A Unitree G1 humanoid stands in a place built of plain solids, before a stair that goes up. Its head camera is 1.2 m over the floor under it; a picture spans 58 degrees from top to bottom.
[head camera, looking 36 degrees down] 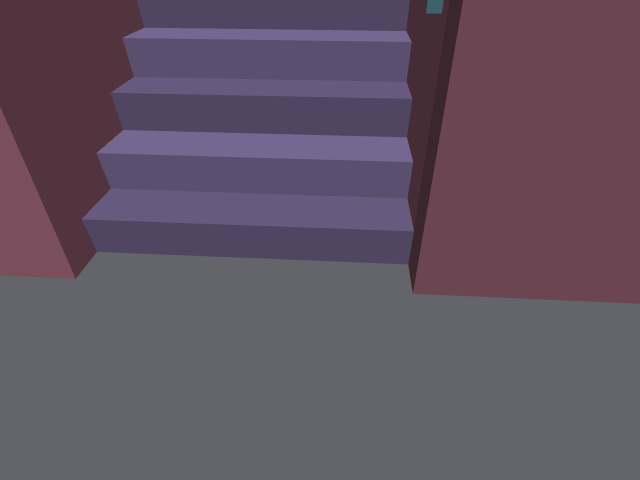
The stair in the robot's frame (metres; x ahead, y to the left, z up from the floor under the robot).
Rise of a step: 0.19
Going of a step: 0.25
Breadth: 1.40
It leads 4 degrees to the right of straight ahead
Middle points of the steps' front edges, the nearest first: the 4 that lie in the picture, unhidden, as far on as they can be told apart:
1.49 0.31 0.19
1.74 0.30 0.38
2.00 0.28 0.57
2.24 0.27 0.76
